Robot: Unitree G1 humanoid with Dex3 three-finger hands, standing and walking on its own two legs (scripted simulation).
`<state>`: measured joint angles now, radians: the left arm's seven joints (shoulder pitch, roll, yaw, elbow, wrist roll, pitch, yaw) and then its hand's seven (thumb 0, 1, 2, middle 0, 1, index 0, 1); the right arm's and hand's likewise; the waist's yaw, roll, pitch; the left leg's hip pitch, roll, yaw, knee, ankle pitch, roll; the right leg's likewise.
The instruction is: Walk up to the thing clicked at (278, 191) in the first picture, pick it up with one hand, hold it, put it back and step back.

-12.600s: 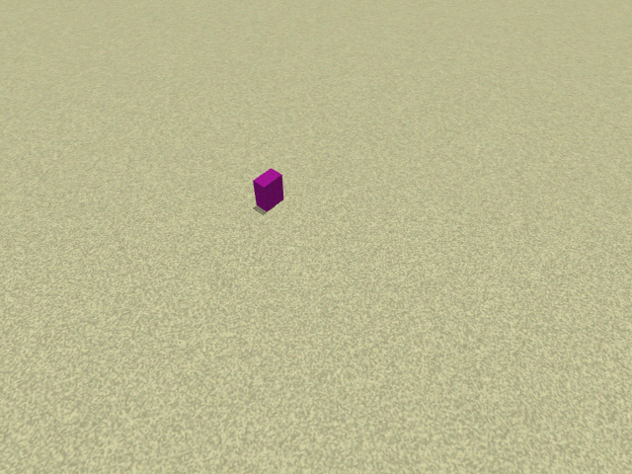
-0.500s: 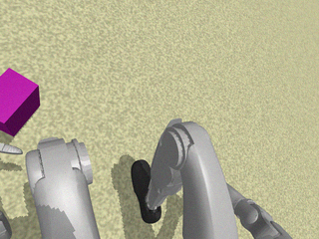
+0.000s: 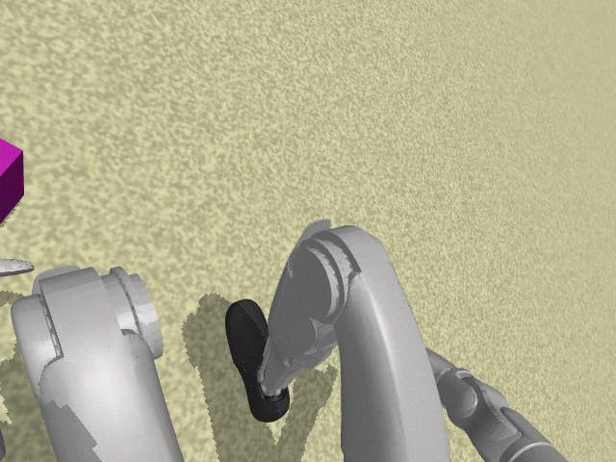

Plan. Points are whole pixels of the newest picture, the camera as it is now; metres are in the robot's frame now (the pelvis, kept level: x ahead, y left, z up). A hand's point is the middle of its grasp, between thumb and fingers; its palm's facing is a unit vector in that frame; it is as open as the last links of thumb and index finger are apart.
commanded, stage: rest palm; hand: left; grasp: from the side
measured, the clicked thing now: out of the picture +0.45 +0.26 -0.21
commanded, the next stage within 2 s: close in 0.30 s
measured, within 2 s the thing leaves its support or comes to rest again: leaves its support in 1.94 s
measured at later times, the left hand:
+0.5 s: hand out of the picture +0.41 +0.27 -0.19, palm faces +0.36 -0.93 +0.01, open 15.7 cm
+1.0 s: hand out of the picture +0.43 +0.27 -0.19, palm faces +0.37 -0.93 +0.01, open 10.6 cm
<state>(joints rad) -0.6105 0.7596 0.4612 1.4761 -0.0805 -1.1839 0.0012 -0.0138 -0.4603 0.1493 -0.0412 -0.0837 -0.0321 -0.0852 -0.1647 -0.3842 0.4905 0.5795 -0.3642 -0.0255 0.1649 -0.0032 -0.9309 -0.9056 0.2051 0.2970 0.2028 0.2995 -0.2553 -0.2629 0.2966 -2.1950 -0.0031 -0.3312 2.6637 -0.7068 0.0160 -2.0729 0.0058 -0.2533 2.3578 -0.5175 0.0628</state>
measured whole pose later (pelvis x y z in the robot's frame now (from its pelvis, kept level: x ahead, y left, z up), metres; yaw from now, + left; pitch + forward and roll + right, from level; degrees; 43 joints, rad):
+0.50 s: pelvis +0.00 +0.00 +0.00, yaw -1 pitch +11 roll -19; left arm -0.62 0.81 0.45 1.51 -0.06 -1.22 0.08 -0.01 -0.21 0.25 -0.07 -0.10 -0.05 -0.11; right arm -0.19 -0.38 0.53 0.57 -0.39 -0.02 0.17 0.00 -0.91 -0.90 0.21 0.30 0.20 0.30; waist -0.26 -0.29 0.33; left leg -2.18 0.00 -0.37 2.67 -0.72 0.02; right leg -2.05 0.02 -0.28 2.34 -0.52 0.07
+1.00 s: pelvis +0.00 +0.00 +0.00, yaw -2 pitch +10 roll -20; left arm -0.65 0.85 0.46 1.54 -0.06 -1.21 0.07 -0.01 0.16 0.53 -0.45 -0.45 -0.46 -0.46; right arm -0.20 -0.38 0.56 0.55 -0.39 -0.01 0.16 -0.01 -0.89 -0.90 0.21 0.30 0.20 0.30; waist -0.27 -0.31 0.34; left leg -2.18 0.01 -0.38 2.67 -0.73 0.02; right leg -2.05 0.03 -0.29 2.33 -0.51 0.07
